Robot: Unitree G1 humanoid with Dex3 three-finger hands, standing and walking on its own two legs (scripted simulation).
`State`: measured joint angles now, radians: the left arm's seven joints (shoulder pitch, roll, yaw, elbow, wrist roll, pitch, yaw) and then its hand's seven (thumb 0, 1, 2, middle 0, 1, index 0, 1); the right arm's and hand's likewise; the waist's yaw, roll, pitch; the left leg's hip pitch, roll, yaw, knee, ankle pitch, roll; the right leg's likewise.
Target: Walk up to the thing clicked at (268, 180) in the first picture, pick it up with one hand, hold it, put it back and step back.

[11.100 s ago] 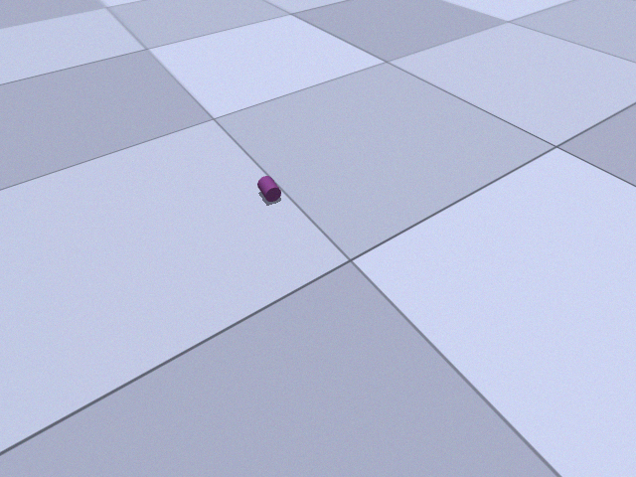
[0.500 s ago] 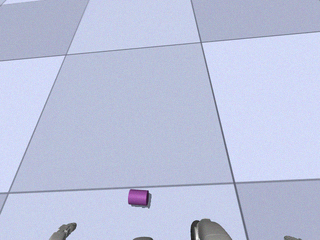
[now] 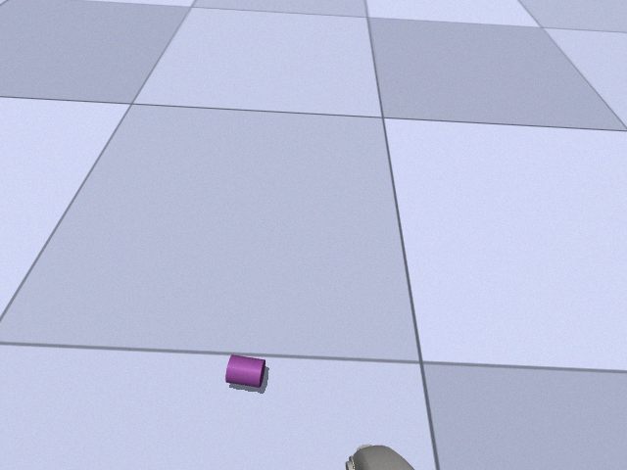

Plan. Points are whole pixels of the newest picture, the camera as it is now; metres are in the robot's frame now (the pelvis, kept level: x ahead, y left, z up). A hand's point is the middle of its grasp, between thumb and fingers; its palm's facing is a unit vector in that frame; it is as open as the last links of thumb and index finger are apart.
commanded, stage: walk up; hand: left
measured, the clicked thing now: (246, 370) +0.51 +0.20 -0.73
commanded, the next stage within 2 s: stand in 1.36 s
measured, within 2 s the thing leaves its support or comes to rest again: neither
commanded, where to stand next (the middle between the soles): +0.13 -0.01 m, yaw -2 degrees
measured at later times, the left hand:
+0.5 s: hand out of the picture +0.05 +0.28 -0.15, palm faces -0.07 -0.92 -0.39, open 7.4 cm
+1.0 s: hand out of the picture +0.12 +0.26 -0.14, palm faces -0.09 -0.94 -0.33, open 7.4 cm
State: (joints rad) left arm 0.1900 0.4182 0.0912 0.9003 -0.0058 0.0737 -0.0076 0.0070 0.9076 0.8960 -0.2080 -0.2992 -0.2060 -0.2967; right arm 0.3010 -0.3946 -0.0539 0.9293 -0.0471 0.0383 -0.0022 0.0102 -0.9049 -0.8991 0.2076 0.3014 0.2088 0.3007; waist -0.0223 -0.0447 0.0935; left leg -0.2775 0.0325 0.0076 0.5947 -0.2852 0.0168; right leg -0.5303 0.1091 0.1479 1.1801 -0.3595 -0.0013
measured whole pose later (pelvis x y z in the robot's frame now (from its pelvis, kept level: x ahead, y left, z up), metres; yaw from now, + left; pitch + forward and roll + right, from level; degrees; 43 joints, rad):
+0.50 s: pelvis -0.03 +0.02 +0.00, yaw -4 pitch -3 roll +1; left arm 0.23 0.38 0.02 0.94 0.01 -0.02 0.00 0.01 0.91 0.90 -0.21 -0.30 -0.21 -0.30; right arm 0.19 -0.35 -0.04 0.94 -0.02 -0.02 0.03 0.01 -0.91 -0.90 0.21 0.30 0.21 0.30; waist 0.02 0.00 0.07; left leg -0.28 0.00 0.02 0.59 -0.26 0.01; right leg -0.26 -0.03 0.04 0.75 -0.48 0.00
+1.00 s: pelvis +0.00 +0.02 +0.01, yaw -5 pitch -2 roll +0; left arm 0.09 0.36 0.01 1.07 0.00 -0.02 -0.01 0.01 0.91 0.90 -0.21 -0.30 -0.21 -0.30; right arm 0.14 -0.35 0.00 1.08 0.00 -0.02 0.01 0.01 -0.91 -0.90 0.21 0.30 0.21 0.30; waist 0.00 -0.01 0.06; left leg -0.19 0.02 0.01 0.46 -0.24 0.00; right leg -0.14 -0.01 0.00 0.44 -0.26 0.02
